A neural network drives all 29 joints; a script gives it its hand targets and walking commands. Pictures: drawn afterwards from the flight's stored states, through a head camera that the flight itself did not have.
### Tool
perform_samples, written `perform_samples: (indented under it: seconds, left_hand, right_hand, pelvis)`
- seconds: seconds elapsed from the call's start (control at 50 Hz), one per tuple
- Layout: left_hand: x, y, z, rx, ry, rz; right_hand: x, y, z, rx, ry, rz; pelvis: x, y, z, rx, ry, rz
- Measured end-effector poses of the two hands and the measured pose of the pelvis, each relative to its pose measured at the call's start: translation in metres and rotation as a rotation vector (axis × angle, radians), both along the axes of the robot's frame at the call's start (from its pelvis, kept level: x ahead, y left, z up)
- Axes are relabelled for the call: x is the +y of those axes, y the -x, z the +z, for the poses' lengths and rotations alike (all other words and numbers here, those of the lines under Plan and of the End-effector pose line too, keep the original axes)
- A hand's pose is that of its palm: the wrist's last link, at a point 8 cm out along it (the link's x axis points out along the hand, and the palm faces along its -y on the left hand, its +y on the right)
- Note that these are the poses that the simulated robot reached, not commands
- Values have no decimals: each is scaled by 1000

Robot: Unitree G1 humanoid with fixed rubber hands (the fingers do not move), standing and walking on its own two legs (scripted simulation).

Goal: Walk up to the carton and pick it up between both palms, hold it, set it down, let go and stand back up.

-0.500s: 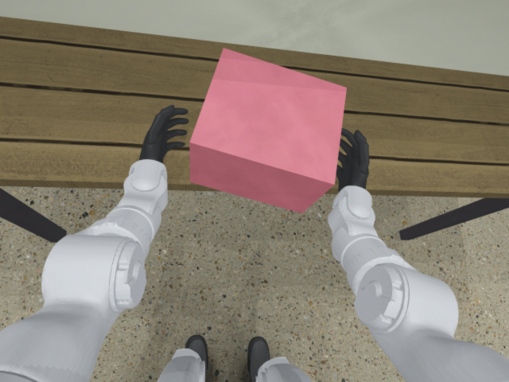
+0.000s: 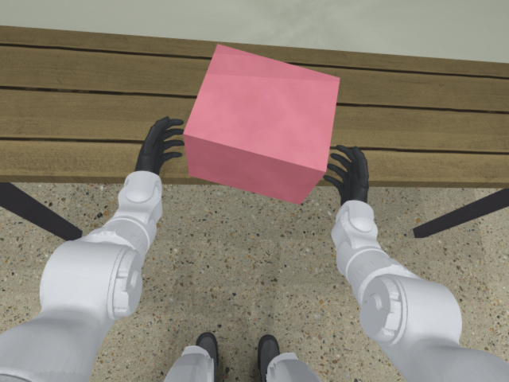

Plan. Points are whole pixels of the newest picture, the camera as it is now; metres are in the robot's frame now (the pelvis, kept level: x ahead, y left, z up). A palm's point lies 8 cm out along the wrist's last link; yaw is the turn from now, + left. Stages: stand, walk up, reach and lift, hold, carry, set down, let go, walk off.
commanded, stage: set down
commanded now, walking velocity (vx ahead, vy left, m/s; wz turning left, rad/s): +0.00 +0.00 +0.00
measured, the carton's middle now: (261, 129) +0.52 -0.02 -0.03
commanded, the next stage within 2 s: none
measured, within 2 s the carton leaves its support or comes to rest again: neither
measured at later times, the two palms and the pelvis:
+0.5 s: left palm (127, 206) +0.37 +0.19 -0.04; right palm (366, 235) +0.34 -0.19 -0.04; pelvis -0.02 +0.00 +0.00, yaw +0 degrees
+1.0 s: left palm (86, 265) +0.28 +0.23 -0.04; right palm (380, 283) +0.26 -0.19 -0.03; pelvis -0.02 +0.00 +0.01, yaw +1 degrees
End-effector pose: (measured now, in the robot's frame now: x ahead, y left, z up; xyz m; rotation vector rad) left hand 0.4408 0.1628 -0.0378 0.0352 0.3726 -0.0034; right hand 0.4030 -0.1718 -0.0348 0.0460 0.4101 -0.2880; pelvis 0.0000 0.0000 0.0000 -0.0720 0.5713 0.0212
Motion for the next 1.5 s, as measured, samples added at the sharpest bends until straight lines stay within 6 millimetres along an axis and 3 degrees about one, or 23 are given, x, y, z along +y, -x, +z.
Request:
perform_samples:
  seconds: [0.6,0.8,1.04,1.26,1.5]
  left_hand:
    - [32,81,-12,-14,10,24]
    - [47,119,-22,6,-2,21]
    - [72,164,2,-21,-24,51]
    - [75,175,28,-38,-4,35]
    - [86,216,22,31,1,57]
  right_hand:
    - [-21,76,-6,-47,7,-56]
    - [-24,108,-10,-57,27,-53]
    - [-21,146,12,-103,15,-57]
    - [-7,157,41,-151,5,-28]
    - [-7,199,27,-41,20,-40]
  pelvis:
    - [-2,25,-4,-63,-3,3]
    - [-2,27,-1,-111,-6,5]
    - [-2,22,7,-249,-12,13]
    - [-2,21,13,-426,-21,23]
    - [2,14,19,-535,-21,30]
